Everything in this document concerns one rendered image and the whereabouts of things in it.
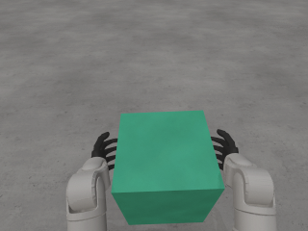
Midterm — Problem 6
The carton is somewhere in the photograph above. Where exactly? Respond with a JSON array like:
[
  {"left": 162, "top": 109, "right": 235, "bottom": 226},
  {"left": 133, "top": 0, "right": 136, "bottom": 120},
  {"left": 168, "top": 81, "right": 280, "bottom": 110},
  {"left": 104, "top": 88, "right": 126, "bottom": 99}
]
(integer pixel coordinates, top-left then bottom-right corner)
[{"left": 111, "top": 110, "right": 225, "bottom": 225}]

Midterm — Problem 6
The robot left forearm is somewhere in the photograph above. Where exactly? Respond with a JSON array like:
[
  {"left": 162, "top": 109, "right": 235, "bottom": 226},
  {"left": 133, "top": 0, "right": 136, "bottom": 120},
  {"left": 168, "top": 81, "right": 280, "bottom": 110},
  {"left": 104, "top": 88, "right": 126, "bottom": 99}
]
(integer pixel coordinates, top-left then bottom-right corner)
[{"left": 65, "top": 157, "right": 111, "bottom": 231}]

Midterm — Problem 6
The right robot hand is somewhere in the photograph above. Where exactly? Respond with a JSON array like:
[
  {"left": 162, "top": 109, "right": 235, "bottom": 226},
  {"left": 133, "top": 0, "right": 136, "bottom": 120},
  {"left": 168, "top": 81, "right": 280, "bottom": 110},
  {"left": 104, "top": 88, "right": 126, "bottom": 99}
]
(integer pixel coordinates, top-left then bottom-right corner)
[{"left": 211, "top": 129, "right": 239, "bottom": 170}]

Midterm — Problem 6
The left robot hand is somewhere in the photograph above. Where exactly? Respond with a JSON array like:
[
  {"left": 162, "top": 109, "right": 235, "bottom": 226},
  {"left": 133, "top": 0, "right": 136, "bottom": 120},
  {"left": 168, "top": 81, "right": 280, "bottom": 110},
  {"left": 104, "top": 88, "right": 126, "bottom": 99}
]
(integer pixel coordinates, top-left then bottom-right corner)
[{"left": 91, "top": 132, "right": 118, "bottom": 170}]

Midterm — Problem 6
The robot right forearm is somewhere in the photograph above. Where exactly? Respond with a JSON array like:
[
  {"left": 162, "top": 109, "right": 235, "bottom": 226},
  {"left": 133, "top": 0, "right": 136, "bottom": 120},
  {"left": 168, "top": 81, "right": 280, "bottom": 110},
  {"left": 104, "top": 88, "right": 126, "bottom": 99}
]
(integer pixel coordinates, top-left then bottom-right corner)
[{"left": 223, "top": 153, "right": 277, "bottom": 231}]

